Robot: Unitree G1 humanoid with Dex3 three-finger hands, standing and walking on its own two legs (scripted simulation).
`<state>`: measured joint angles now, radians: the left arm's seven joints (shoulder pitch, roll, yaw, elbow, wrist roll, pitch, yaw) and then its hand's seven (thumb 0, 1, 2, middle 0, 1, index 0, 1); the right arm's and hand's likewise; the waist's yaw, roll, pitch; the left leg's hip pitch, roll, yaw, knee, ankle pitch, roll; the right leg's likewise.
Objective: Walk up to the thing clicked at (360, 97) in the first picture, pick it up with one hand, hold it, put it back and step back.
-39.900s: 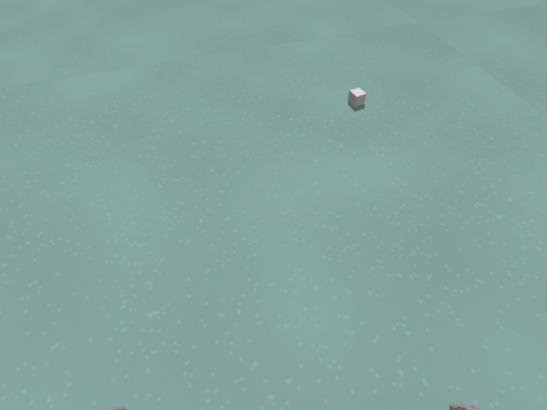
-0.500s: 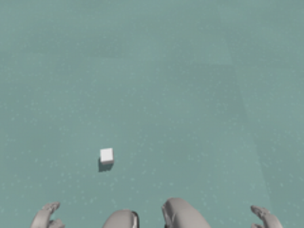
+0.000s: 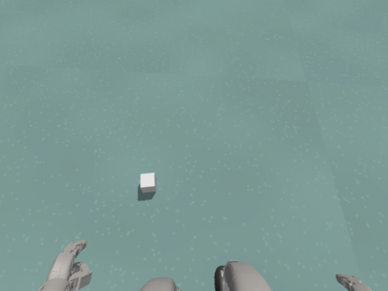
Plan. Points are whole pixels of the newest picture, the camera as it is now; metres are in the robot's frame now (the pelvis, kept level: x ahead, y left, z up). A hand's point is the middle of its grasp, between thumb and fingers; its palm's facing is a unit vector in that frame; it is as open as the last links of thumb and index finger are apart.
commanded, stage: step back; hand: left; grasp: from above
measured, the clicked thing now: (148, 182) +0.62 +0.25 -0.72
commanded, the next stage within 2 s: none
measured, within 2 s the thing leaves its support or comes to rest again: neither
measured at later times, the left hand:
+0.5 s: hand out of the picture -0.07 +0.23 -0.14, palm faces -0.09 -0.91 -0.40, open 7.4 cm
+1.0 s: hand out of the picture -0.23 +0.21 -0.14, palm faces -0.04 -0.93 -0.38, open 7.4 cm
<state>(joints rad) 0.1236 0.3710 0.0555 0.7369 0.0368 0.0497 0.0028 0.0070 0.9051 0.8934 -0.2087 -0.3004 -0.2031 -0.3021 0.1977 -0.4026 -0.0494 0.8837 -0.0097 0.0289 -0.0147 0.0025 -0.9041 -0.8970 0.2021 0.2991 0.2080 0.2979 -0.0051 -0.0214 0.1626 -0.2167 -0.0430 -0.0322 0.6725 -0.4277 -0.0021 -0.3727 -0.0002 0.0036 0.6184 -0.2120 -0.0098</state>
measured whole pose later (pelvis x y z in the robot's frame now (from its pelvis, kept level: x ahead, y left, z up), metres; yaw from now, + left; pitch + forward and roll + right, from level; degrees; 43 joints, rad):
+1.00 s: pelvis -0.34 -0.06 +0.00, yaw -2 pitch -2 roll -1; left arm 0.16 0.39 0.07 0.83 0.02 0.06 0.00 0.01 0.91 0.89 -0.21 -0.30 -0.20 -0.30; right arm 0.16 -0.38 -0.05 0.85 -0.04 0.02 -0.01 0.00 -0.90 -0.90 0.21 0.30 0.21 0.30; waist 0.01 -0.02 0.16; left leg -0.37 0.03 -0.01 0.60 -0.20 0.01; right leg -0.33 0.05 0.10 0.95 -0.53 0.01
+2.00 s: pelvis -0.36 -0.06 +0.01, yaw +2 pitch -2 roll -1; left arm 0.14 0.37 0.02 1.02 0.01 -0.01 0.00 0.01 0.91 0.89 -0.21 -0.30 -0.20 -0.30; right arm 0.14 -0.35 -0.03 1.04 -0.02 -0.01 0.00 0.00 -0.90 -0.90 0.20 0.30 0.21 0.30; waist 0.02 -0.02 0.08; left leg -0.28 0.01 0.00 0.60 -0.28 0.00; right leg -0.21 -0.02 -0.02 0.58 -0.32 0.02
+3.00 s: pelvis -0.36 -0.07 +0.03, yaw +1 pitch -2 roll +0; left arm 0.12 0.35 -0.01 1.14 0.01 -0.02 -0.01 0.01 0.91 0.89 -0.21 -0.30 -0.20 -0.30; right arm 0.11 -0.34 -0.01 1.15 -0.01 -0.01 0.02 0.00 -0.90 -0.90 0.20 0.30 0.21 0.30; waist -0.01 0.00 0.05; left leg -0.14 0.02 0.01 0.32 -0.14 -0.02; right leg -0.09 -0.01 -0.01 0.33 -0.19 0.01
